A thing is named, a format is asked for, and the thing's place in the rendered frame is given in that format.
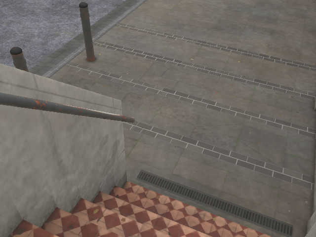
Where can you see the stairs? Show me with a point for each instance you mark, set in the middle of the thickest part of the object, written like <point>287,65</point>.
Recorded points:
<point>134,211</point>

